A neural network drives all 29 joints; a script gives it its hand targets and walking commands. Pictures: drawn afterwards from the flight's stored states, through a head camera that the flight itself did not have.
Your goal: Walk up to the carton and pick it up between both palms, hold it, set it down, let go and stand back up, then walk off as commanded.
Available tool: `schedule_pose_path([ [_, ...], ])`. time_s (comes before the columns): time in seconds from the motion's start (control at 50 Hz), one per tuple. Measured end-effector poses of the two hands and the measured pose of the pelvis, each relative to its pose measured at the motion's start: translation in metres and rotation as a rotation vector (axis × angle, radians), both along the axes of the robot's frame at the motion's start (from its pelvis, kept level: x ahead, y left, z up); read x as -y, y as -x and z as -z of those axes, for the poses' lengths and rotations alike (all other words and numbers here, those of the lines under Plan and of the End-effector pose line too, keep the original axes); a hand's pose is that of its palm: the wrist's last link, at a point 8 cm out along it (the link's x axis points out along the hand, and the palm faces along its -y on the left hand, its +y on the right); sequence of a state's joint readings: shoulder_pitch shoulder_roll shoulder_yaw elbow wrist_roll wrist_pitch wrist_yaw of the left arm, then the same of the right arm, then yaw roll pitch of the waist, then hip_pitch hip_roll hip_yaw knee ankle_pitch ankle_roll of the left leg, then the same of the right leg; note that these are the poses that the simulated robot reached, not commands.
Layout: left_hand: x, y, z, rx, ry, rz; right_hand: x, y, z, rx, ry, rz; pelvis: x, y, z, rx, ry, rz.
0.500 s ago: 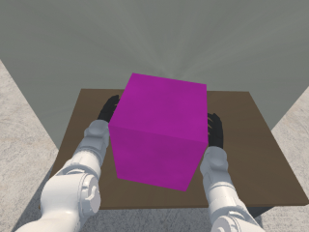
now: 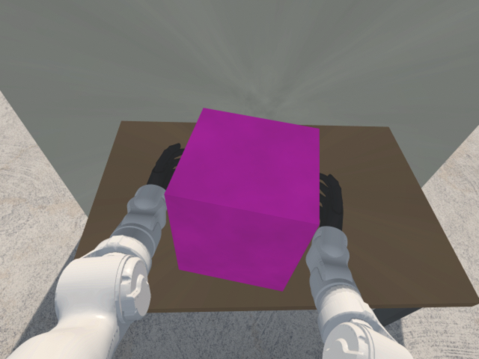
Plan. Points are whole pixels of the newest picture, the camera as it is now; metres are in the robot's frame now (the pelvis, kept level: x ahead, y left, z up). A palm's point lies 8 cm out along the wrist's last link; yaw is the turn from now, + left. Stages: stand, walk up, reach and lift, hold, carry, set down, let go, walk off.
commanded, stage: set down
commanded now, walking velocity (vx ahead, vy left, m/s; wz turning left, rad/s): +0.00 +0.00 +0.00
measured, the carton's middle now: (244, 203) +0.41 -0.03 +0.00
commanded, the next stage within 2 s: none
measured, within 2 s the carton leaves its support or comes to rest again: neither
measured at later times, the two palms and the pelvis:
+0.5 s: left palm (159, 184) +0.44 +0.13 +0.04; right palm (330, 216) +0.35 -0.17 +0.03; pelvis -0.01 +0.00 +0.00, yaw -1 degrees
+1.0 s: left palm (149, 190) +0.44 +0.15 +0.03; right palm (336, 217) +0.36 -0.19 +0.02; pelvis -0.02 +0.00 -0.02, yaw -2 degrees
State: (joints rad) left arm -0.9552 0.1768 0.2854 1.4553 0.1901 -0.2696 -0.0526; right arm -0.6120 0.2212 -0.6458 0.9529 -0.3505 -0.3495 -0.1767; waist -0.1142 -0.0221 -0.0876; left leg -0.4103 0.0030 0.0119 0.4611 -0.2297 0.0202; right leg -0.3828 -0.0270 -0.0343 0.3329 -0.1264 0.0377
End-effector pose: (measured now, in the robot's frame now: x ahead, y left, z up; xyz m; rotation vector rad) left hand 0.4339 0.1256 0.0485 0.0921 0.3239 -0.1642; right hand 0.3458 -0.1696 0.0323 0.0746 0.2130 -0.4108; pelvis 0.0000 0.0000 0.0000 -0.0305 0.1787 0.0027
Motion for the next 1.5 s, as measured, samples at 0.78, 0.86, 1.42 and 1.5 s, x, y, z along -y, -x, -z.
schedule_pose_path([
  [0.78,-0.003,-0.026,0.006,-0.002,0.035,-0.047,0.006,-0.023,0.011,-0.094,0.011,-0.026,-0.003,0.011,0.02,-0.146,0.02,0.024],
  [0.86,-0.01,-0.023,0.012,-0.005,0.027,-0.056,0.009,-0.024,0.012,-0.075,0.002,-0.012,-0.003,0.012,0.023,-0.161,0.027,0.022],
  [1.42,-0.034,0.038,0.02,-0.007,0.008,-0.07,0.018,0.031,0.013,-0.071,-0.022,-0.044,0.004,0.058,0.035,-0.085,-0.008,0.024],
  [1.5,-0.03,0.045,0.022,0.0,0.035,-0.055,0.018,0.037,0.012,-0.043,-0.016,-0.044,0.007,0.056,0.034,-0.071,-0.009,0.03],
])
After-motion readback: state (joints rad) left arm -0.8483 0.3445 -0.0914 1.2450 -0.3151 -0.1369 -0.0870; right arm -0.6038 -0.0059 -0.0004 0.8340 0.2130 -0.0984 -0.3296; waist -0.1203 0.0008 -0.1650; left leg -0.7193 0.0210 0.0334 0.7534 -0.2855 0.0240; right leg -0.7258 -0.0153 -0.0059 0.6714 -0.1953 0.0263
